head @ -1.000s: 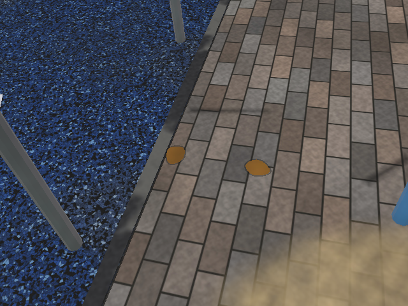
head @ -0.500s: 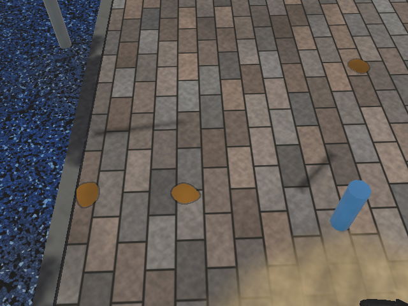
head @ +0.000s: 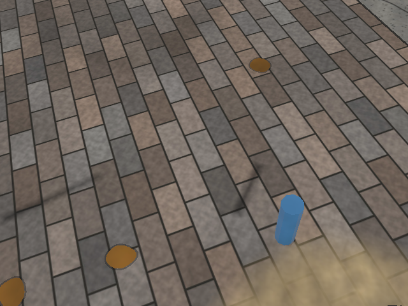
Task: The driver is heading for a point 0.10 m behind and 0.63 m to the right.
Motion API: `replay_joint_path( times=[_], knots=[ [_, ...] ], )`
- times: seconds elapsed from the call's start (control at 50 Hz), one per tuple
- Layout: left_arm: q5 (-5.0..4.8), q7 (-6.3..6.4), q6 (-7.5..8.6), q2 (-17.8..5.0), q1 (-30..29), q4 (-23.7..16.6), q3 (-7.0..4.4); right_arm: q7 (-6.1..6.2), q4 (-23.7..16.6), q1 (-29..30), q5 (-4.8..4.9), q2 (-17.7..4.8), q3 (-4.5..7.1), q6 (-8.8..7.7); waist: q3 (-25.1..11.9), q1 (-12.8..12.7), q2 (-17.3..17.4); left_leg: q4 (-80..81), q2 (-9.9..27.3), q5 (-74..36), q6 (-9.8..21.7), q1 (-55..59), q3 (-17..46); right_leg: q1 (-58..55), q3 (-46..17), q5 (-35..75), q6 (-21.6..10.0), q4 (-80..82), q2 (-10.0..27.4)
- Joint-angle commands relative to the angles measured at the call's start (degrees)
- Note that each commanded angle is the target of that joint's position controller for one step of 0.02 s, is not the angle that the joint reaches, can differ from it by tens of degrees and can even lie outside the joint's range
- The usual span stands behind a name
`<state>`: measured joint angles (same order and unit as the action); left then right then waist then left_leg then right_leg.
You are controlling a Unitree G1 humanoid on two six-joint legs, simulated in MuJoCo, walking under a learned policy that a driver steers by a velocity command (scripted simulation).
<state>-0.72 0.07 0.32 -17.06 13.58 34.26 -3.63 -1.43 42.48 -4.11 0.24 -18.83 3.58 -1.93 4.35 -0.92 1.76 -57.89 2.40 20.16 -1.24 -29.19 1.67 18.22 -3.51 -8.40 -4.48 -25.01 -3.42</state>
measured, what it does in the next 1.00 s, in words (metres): walks ahead, turning right: left foot, then right foot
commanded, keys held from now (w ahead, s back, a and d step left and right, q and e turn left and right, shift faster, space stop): w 0.14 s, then no key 0.32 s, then e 0.36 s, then w+e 0.18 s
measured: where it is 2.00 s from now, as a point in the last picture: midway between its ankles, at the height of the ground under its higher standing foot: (300, 259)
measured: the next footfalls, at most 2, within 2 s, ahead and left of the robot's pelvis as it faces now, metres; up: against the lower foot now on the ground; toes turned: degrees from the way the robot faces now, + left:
left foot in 0.26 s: +0.21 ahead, +0.16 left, +0.00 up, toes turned -4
right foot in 0.64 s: +0.22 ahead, -0.08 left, +0.00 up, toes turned -7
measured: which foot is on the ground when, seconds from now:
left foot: up 0.00-0.24, down 0.26-0.66, up 0.68-0.96, down 0.98-1.00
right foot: down 0.00-0.26, up 0.28-0.62, down 0.64-0.98, up 1.00-1.00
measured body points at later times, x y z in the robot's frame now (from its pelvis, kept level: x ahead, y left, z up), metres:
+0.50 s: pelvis +0.16 +0.06 +0.00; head +0.19 +0.08 +0.45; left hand +0.31 +0.32 -0.12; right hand +0.25 -0.20 -0.11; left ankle +0.17 +0.16 -0.74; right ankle +0.15 -0.09 -0.71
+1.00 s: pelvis +0.21 +0.07 -0.01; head +0.23 +0.07 +0.44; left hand +0.42 +0.30 -0.11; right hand +0.27 -0.25 -0.11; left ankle +0.25 +0.17 -0.75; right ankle +0.18 -0.07 -0.74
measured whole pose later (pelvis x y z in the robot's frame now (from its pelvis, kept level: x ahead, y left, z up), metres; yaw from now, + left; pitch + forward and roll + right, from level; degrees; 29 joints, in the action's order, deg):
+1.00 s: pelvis +0.21 +0.07 -0.01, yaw -19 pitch +1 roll -1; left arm -1.1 1.6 -1.7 -18.0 12.0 39.7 -4.4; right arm -0.2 45.7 -6.6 0.4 -18.0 3.0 -1.3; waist 1.5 -0.7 0.0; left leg -29.8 -1.2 16.1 0.2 -15.2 1.7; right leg 17.9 -10.9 -19.4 -0.8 -33.2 -4.4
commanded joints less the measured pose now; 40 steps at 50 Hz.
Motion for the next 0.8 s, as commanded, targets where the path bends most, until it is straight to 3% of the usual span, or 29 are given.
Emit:
replay_joint_path(
  times=[0.02, 0.06, 0.16, 0.18, 0.22, 0.24, 0.26, 0.28, 0.3, 0.32, 0.36, 0.42, 0.44, 0.48, 0.56, 0.6, 0.64, 0.66, 0.68, 0.7, 0.72, 0.74, 0.76, 0.78, 0.8],
  knots=[
    [0.5, 1.25, 1.71, -9.5, -1.0, -3.76, -2.71, 0.12, -2.24, -0.37, -0.12, -4.24, 0.87, -1.27, -8.24, 0.43, -7.57, 9.11, 0.59, -6.41, -1.09, -2.49, 1.14, -9.89, -16.78, -8.8, -9.96, 13.08, 13.11],
    [0.36, 1.39, 1.92, -9.66, 0.31, -2.46, -2.68, -0.02, -2.33, 1.54, -0.14, -2.96, 0.19, -1.73, -7.42, -0.82, -8.41, 15.34, 0.53, -9.72, -1.8, -0.2, 0.81, -9.15, -14.8, -7.83, -9.12, 12.75, 12.59],
    [0.44, 0.56, 2.18, -9.72, 3.3, 0.43, -2.38, -0.18, -3.01, 4.22, 0.36, -3.8, 0.07, -2.91, -3.65, -2.76, -8.6, 22.98, -0.15, -11.02, -1.08, 3.77, 0.32, -6.1, -15.69, -10.82, -8.23, 10.78, 13.39],
    [0.58, 0.46, 2.1, -9.28, 3.39, 0.94, -2.18, -0.26, -3.0, 3.89, 0.16, -3.96, 0.09, -3.24, -3.3, -2.42, -8.48, 24.2, -0.49, -10.65, -0.42, 4.96, 0.05, -6.08, -15.76, -7.84, -7.98, 9.23, 13.37],
    [0.48, 0.53, 1.64, -8.18, 1.87, 1.39, -1.7, -0.35, -1.72, -0.58, -0.54, -4.12, 0.37, -3.9, -5.03, 0.68, -8.44, 28.62, -1.7, -14.02, 0.95, 12.04, -1.54, -5.35, -14.98, 0.15, -5.97, 3.84, 11.96],
    [0.57, 0.75, 1.4, -6.62, 1.69, 1.54, -1.21, -0.3, -0.88, -2.98, -0.99, -4.22, 0.49, -4.02, -6.01, 1.93, -8.01, 30.86, -1.56, -16.71, 1.64, 16.08, -1.6, -4.65, -14.35, 1.2, -4.23, 0.91, 10.14],
    [1.16, 1.1, 1.34, -3.9, 2.15, 1.51, -0.39, -0.06, -0.79, -5.22, -1.55, -5.88, 0.75, -4.15, -7.85, 2.43, -4.68, 32.28, 3.27, -24.45, 3.25, 20.96, 3.28, -3.06, -11.93, -1.47, -1.29, -5.0, 6.82],
    [1.89, 1.56, 1.42, -1.64, 6.33, 1.51, 0.28, 0.1, -1.22, -5.93, -2.02, -10.19, 1.48, -3.77, -9.51, 0.02, 6.88, 33.48, 11.63, -33.27, 7.69, 27.01, 12.24, 3.42, -5.88, -14.06, 2.6, -14.94, 0.27],
    [1.33, 2.11, 1.32, -3.83, 6.34, 0.77, 0.05, 0.19, 0.47, -9.24, -1.76, -9.79, 1.51, -2.98, -10.89, 2.04, 15.78, 38.53, 18.58, -27.59, 15.4, 29.74, 24.78, 11.09, -2.66, -26.4, 5.62, -22.97, -0.76],
    [0.69, 2.4, 0.88, -8.16, 3.89, 0.58, -1.19, -0.02, 0.98, -10.63, -0.78, -7.63, 0.83, -2.84, -8.88, 3.64, 11.33, 40.27, 19.2, -21.46, 16.81, 30.41, 28.59, 15.94, -3.78, -30.33, 6.75, -30.74, 0.72],
    [0.78, 2.2, -0.28, -7.02, 2.88, 1.88, -1.27, 0.17, 0.66, -7.58, -0.86, -5.79, -0.04, -2.21, -7.46, 2.33, 5.61, 39.57, 16.5, -22.94, 15.03, 27.9, 21.8, 17.03, -3.95, -25.5, 8.26, -35.31, 3.15],
    [0.78, 2.22, -1.12, -2.77, 1.96, 2.91, -0.19, 1.17, 0.55, -1.71, -1.39, -3.04, -1.24, -1.38, -7.18, 0.04, 6.72, 39.5, 10.44, -35.02, 12.41, 20.91, 10.21, 7.09, -1.84, -16.76, 9.74, -24.05, 5.42],
    [0.76, 2.2, -1.05, -1.68, 2.04, 3.49, 0.23, 1.43, 0.8, -1.13, -1.38, -3.29, -1.24, -1.08, -8.24, -0.15, 7.22, 38.44, 8.71, -39.68, 11.99, 19.86, 6.91, 2.84, -0.62, -14.72, 10.02, -19.69, 5.0],
    [0.37, 2.53, -0.98, -2.87, 0.99, 4.21, 0.04, 1.82, 1.73, -2.0, -0.72, -5.22, -0.72, -1.23, -10.13, 1.03, 6.55, 37.66, 8.54, -45.57, 11.76, 20.99, 4.56, -2.03, 1.13, -8.37, 9.68, -13.16, 3.86],
    [-0.27, 2.25, -1.77, -5.53, -2.19, 2.71, -0.78, 2.49, 3.2, -2.93, 0.82, -8.64, 0.61, 0.5, -8.66, 2.22, 7.15, 37.24, 11.83, -37.99, 12.66, 23.79, 5.74, -1.65, 3.12, -5.63, 7.38, -7.95, 3.57],
    [0.01, 1.85, -1.9, -5.03, -3.16, 2.01, -0.85, 3.19, 3.7, -2.91, 1.16, -8.79, 0.91, 1.67, -6.2, 1.7, 5.74, 37.15, 12.59, -28.76, 11.92, 22.41, 6.07, -2.59, 3.58, -3.23, 5.52, -3.66, 3.67],
    [0.67, 1.79, -1.84, -7.07, -3.32, 1.13, -1.61, 3.52, 4.56, -4.78, 0.84, -7.82, 1.0, 2.08, -5.1, 1.38, 2.49, 34.44, 10.47, -18.08, 8.27, 19.86, 4.12, -5.97, -0.07, 7.56, 2.52, 0.37, 5.55],
    [0.65, 2.02, -1.88, -11.3, -2.87, 1.16, -2.86, 3.39, 3.44, -5.64, -0.29, -6.01, 0.69, 1.69, -6.45, 3.46, -6.78, 29.01, 5.01, -12.78, 5.07, 16.34, -1.49, -9.31, -6.6, 20.7, -0.72, -1.2, 9.81],
    [0.04, 1.98, -1.89, -11.52, -0.71, 1.52, -3.39, 3.44, 2.31, -2.88, -1.02, -4.28, 0.27, 1.46, -7.51, 1.64, -12.76, 20.57, -2.18, -5.09, 0.78, 10.52, -7.08, -12.77, -14.98, 22.67, -6.47, 1.38, 14.27],
    [0.44, 1.83, -1.44, -9.95, 2.73, 1.86, -2.97, 3.39, 0.87, 1.55, -1.17, -3.5, 0.04, 1.38, -8.15, -1.82, -14.34, 11.8, -5.0, 9.18, -0.69, 3.25, -4.65, -16.86, -22.55, 25.02, -11.76, 4.38, 19.07],
    [1.12, 1.76, -0.43, -9.58, 3.88, 2.35, -2.74, 2.97, 0.11, 2.73, -0.57, -3.72, 0.24, 1.42, -8.91, -2.56, -13.74, 0.91, -4.93, 18.42, -0.78, -1.79, 0.01, -19.05, -25.03, 28.58, -14.2, 5.32, 21.15],
    [0.92, 1.51, 0.47, -9.8, 1.93, 2.05, -2.77, 2.48, 0.65, 0.86, -0.08, -4.31, 0.55, 1.86, -9.09, -1.19, -10.24, -4.01, -3.64, 17.87, -0.92, -3.95, 1.92, -19.52, -22.21, 32.57, -13.51, 3.73, 20.19],
    [0.11, 1.45, 0.85, -9.95, -0.73, 1.64, -2.95, 2.37, 0.91, -0.49, 0.07, -4.76, 0.75, 2.16, -9.0, 0.26, -7.53, -2.77, -2.35, 14.86, -1.03, -4.27, 2.71, -18.94, -19.31, 33.07, -11.41, 2.91, 18.63],
    [-0.63, 1.49, 0.69, -9.72, -2.4, 1.59, -2.9, 2.68, 0.8, -0.29, -0.34, -4.69, 0.72, 2.08, -9.15, 0.92, -7.09, 1.32, -1.7, 12.19, -1.42, -2.9, 2.79, -17.74, -17.35, 32.14, -9.61, 2.84, 16.7],
    [-0.68, 1.6, 0.18, -9.66, -3.19, 1.62, -2.87, 2.76, 0.62, 0.36, -0.45, -4.32, 0.57, 1.96, -9.26, 0.93, -7.6, 4.03, -2.37, 10.19, -2.11, -1.07, 1.73, -16.66, -16.67, 32.08, -8.91, 2.88, 15.5]
  ],
)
